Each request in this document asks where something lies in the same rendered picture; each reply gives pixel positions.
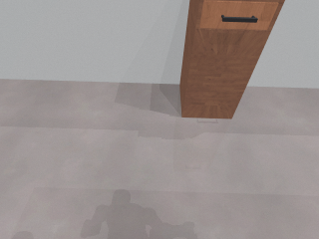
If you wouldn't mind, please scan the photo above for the cabinet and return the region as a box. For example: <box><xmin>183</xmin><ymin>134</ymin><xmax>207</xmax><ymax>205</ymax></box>
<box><xmin>179</xmin><ymin>0</ymin><xmax>285</xmax><ymax>120</ymax></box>

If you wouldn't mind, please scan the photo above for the drawer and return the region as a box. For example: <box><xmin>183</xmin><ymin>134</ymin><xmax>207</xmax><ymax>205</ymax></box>
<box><xmin>199</xmin><ymin>0</ymin><xmax>279</xmax><ymax>30</ymax></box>

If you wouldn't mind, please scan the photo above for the handle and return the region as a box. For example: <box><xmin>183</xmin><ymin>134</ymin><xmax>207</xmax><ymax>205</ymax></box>
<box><xmin>221</xmin><ymin>15</ymin><xmax>258</xmax><ymax>23</ymax></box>

